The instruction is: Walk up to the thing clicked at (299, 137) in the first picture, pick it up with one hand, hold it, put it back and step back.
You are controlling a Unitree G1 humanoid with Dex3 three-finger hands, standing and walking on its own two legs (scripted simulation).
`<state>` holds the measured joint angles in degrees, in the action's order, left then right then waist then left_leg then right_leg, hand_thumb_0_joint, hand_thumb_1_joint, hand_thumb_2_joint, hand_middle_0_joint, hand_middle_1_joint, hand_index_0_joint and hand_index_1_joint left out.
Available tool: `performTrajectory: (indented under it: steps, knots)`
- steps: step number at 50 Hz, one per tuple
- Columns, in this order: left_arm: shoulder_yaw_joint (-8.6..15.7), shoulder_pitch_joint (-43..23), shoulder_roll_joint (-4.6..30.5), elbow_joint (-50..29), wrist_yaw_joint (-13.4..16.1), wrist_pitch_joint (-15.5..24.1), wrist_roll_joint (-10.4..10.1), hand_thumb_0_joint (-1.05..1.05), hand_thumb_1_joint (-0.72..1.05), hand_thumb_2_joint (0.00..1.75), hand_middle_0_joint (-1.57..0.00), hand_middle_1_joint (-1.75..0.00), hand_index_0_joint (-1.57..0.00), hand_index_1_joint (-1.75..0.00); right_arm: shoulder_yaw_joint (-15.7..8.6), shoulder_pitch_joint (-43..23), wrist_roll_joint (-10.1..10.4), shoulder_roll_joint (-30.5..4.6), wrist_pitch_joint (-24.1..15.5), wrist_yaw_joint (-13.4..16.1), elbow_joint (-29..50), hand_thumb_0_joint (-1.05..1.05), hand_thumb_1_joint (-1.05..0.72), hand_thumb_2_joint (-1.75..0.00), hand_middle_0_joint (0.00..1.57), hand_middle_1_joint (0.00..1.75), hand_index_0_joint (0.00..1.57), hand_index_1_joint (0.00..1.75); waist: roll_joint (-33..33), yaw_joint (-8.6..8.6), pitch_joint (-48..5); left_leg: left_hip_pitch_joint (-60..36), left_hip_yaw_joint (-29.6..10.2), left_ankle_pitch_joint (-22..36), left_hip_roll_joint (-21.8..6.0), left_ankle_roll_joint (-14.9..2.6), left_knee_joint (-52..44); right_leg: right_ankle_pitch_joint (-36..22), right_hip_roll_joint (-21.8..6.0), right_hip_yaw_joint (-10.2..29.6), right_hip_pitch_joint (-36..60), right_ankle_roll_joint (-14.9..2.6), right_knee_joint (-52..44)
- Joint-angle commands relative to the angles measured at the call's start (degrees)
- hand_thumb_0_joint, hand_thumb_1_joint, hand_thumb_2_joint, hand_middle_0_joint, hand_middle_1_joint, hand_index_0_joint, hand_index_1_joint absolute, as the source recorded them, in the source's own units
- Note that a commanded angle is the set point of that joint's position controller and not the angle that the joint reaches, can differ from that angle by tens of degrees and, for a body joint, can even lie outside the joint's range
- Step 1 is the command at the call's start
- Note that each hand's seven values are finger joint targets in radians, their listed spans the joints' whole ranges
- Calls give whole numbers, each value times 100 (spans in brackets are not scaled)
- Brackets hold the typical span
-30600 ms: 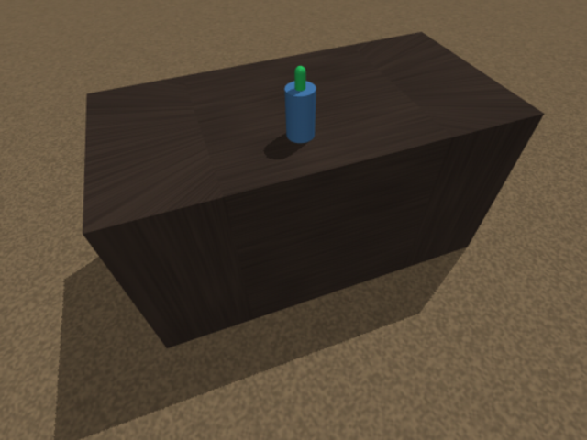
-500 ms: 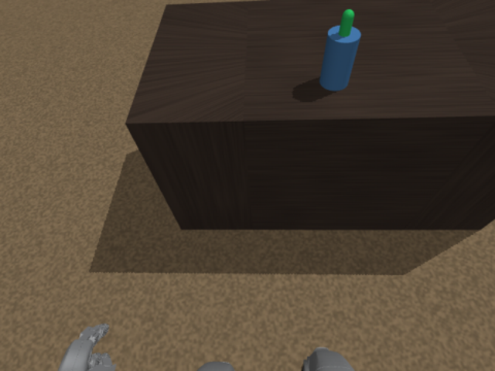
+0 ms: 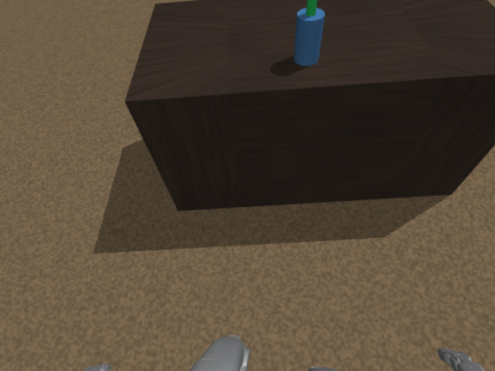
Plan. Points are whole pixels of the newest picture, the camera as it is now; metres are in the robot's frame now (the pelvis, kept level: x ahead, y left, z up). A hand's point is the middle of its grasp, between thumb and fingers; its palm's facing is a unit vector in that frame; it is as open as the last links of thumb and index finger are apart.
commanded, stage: step back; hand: right
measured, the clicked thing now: (309, 28) +1.03 -0.11 -0.01
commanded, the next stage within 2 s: stand in 1.28 s
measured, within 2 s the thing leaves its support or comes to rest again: neither
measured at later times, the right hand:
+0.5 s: hand out of the picture -0.01 -0.26 -0.14, palm faces -0.06 +0.92 -0.39, open 7.4 cm
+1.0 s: hand out of the picture +0.01 -0.23 -0.14, palm faces -0.05 +0.94 -0.33, open 7.4 cm
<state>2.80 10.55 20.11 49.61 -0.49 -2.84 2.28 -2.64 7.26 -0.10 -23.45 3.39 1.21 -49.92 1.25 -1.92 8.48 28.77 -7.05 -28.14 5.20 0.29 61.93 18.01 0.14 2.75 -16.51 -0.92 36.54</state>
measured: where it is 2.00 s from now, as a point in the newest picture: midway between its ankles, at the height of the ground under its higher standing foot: outside the picture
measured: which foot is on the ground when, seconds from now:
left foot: up 0.00-0.14, down 0.16-1.00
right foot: down 0.00-0.20, up 0.22-0.42, down 0.44-1.00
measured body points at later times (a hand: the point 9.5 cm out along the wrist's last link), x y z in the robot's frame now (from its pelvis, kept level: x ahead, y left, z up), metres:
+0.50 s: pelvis -0.11 +0.00 +0.00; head -0.10 +0.01 +0.45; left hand -0.08 +0.32 -0.13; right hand +0.00 -0.30 -0.11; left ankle -0.08 +0.12 -0.72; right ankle -0.11 -0.13 -0.73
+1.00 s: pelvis -0.10 +0.01 +0.01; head -0.09 +0.01 +0.46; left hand -0.01 +0.32 -0.11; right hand +0.01 -0.28 -0.12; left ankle -0.10 +0.12 -0.73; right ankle -0.11 -0.13 -0.73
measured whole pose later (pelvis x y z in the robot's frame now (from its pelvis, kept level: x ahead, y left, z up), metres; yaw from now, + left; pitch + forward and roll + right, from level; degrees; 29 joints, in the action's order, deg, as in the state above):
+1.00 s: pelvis -0.10 +0.01 +0.01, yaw +2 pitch -2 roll -1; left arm 1.4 5.2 21.4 60.4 -0.7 1.1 0.7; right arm -1.7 6.6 -1.2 -18.5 -1.1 -0.5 -61.1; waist 0.0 -0.7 2.7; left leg 10.9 -1.3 -15.5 0.2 -0.4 28.7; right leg 16.3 -0.8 0.9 -7.7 1.3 26.2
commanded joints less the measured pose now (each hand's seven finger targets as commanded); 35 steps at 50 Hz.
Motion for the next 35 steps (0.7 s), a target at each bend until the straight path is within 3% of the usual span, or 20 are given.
performTrajectory:
  steps: [1,4,7,8,9,10,11,13,14,18,21,22,23,24,25,31,32,33,34,35]
  knots:
    - [492,-496,1603,-773,231,159,66,0,90,90,-20,-30,-20,-30,-218,261,-34,-927,-173,119,394,0,-90,-90,20,30,20,30,-1098,59,-851,-288,58,-177,-88,86,-109,-2715,-1320,852,279,-1079,-866]
    - [490,-195,1569,-706,240,128,74,0,90,90,-20,-30,-20,-30,-238,203,-127,-861,-239,89,415,0,-90,-90,20,30,20,30,-1312,-103,-988,-406,435,-242,-296,52,-1722,-2228,-1409,1038,948,-1032,-759]
    - [422,-303,1606,-674,153,53,-44,0,90,90,-20,-30,-20,-30,-295,759,-168,-853,-304,51,29,0,-90,-90,20,30,20,30,-1152,157,-1184,-1611,928,936,-210,-80,-3671,-1181,-1202,915,463,-742,-385]
    - [340,-132,1409,-653,133,39,-38,0,90,90,-20,-30,-20,-30,-363,785,-205,-1004,-330,60,-38,0,-90,-90,20,30,20,30,-733,128,-1234,-2133,306,937,-531,-244,-4114,-639,-1003,779,-67,-495,-25]
    - [246,-37,1105,-651,98,49,-74,0,90,90,-20,-30,-20,-30,-463,579,-312,-1436,-360,55,19,0,-90,-90,20,30,20,30,449,63,-1185,-2556,-1526,764,-1789,-718,-4458,685,-336,304,-1331,-140,842]
    - [346,-635,1376,-683,185,55,-100,0,90,90,-20,-30,-20,-30,-522,345,-254,-1961,-358,-6,150,0,-90,-90,20,30,20,30,997,381,-1001,-1216,-2409,691,-2805,-1483,-4706,1858,38,106,-976,-2,1796]
    - [411,-788,1491,-591,180,55,-26,0,90,90,-20,-30,-20,-30,-525,92,-272,-1834,-418,0,178,0,-90,-90,20,30,20,30,626,322,-634,-600,-2447,597,-2839,-1617,-4798,1623,4,645,-648,-14,2405]
    - [359,-225,1323,-270,106,71,-178,0,90,90,-20,-30,-20,-30,-278,-417,-270,-1245,-498,44,193,0,-90,-90,20,30,20,30,166,-109,-603,-875,-1004,1579,-1933,-1114,-4257,993,154,752,-571,-31,2465]
    - [372,-31,1317,-192,70,85,-177,0,90,90,-20,-30,-20,-30,-275,-427,-241,-1210,-515,48,184,0,-90,-90,20,30,20,30,434,-155,-612,-825,-710,1335,-1855,-1012,-4219,837,117,532,-415,-23,2171]
    - [329,-136,1203,-99,-57,199,-86,0,90,90,-20,-30,-20,-30,-358,-168,-309,-1251,-471,-51,90,0,-90,-90,20,30,20,30,952,217,-565,-1218,-733,-609,-1718,-915,-4480,1170,35,-149,-89,66,310]
    - [346,267,1136,244,24,370,-36,0,90,90,-20,-30,-20,-30,-312,-105,-238,-1124,-369,-91,35,0,-90,-90,20,30,20,30,650,0,-693,-941,-315,-127,-1502,-673,-3787,207,149,-216,1111,-150,-1738]
    - [428,361,1360,328,52,434,32,0,90,90,-20,-30,-20,-30,-263,-45,-209,-935,-372,-100,76,0,-90,-90,20,30,20,30,189,-52,-834,-345,-127,-9,-1267,-442,-3308,202,-114,387,1810,-295,-1720]
    - [491,423,1680,316,69,458,72,0,90,90,-20,-30,-20,-30,-222,-298,-174,-725,-398,-115,162,0,-90,-90,20,30,20,30,-553,-191,-686,278,269,-259,-653,-73,-2670,1702,-939,1879,1445,-695,-2061]
    - [524,61,2009,255,47,491,66,0,90,90,-20,-30,-20,-30,-276,-237,-184,-816,-384,-82,64,0,-90,-90,20,30,20,30,-931,-109,-333,-338,330,-363,-518,11,-1727,3145,-1825,2725,15,-1109,-2533]
    - [488,-481,1907,61,48,520,48,0,90,90,-20,-30,-20,-30,-316,-22,-158,-944,-402,-111,-28,0,-90,-90,20,30,20,30,-685,160,-138,-719,118,-14,-710,5,-1500,3153,-1899,2625,-449,-1165,-2538]
    - [271,-450,1454,203,-4,479,-19,0,90,90,-20,-30,-20,-30,-278,331,-159,-737,-584,-146,-374,0,-90,-90,20,30,20,30,-838,279,-608,-2090,566,1013,-487,-118,-3769,303,-957,757,-330,-517,-1511]
    - [199,-386,1267,210,-15,461,-37,0,90,90,-20,-30,-20,-30,-314,477,-200,-814,-624,-97,-440,0,-90,-90,20,30,20,30,-557,323,-848,-2561,129,1201,-803,-156,-4109,-400,-825,529,-417,-368,-948]
    - [108,-347,1004,250,-25,436,-151,0,90,90,-20,-30,-20,-30,-317,267,-213,-1042,-671,-67,-399,0,-90,-90,20,30,20,30,335,225,-939,-2354,-1186,858,-1636,-479,-4546,-146,-306,69,-554,-75,-419]
    - [191,-362,1217,388,14,406,-183,0,90,90,-20,-30,-20,-30,-344,47,-166,-1282,-651,-89,-394,0,-90,-90,20,30,20,30,356,87,-771,-1638,-1534,284,-2060,-887,-4692,758,-133,-183,-98,-30,-264]
    - [186,-299,1247,425,27,428,-152,0,90,90,-20,-30,-20,-30,-327,-138,-171,-1237,-649,-105,-368,0,-90,-90,20,30,20,30,278,17,-745,-1576,-1419,553,-2076,-949,-4610,745,-173,-139,113,-62,-339]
